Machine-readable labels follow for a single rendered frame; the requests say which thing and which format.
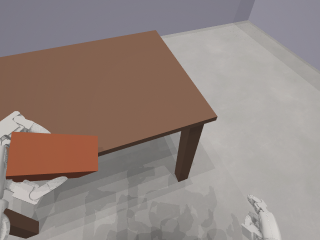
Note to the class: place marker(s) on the table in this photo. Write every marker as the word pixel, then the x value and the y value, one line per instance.
pixel 127 90

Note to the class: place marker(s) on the robot left forearm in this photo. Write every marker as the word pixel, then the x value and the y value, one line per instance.
pixel 4 220

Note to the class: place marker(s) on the sponge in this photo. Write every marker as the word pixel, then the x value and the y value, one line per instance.
pixel 46 156

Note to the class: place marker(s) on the robot right hand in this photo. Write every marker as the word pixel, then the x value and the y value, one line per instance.
pixel 265 225

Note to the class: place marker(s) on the robot left hand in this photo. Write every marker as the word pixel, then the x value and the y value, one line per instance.
pixel 26 191

